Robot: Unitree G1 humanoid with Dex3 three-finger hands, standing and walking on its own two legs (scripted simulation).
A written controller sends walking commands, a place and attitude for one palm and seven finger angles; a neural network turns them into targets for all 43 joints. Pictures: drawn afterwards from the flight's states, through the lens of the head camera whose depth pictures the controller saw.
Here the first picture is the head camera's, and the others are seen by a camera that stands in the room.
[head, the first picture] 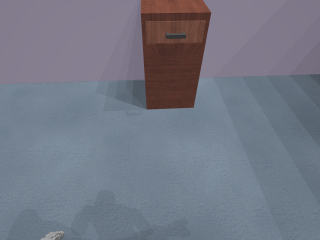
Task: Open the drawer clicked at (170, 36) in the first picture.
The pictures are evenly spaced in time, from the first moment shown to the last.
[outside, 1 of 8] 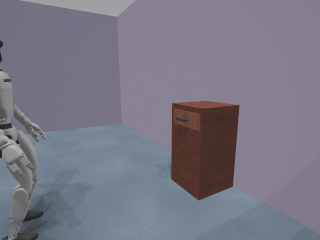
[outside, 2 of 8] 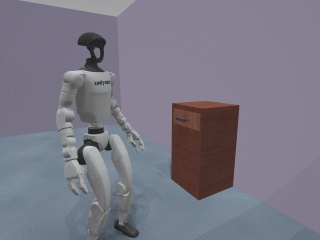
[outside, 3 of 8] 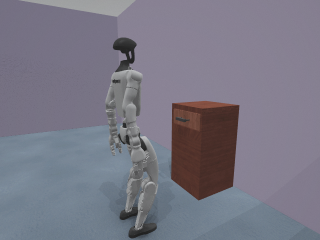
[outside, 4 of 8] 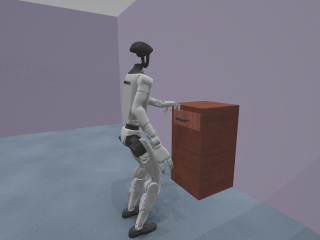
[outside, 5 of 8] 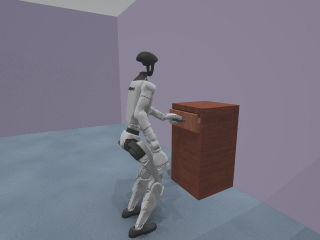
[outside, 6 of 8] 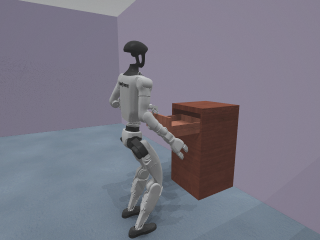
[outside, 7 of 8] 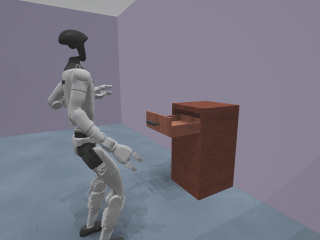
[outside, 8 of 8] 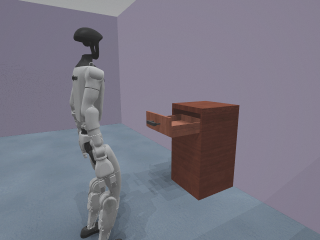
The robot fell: no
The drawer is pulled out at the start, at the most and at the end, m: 0.00 0.30 0.30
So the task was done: yes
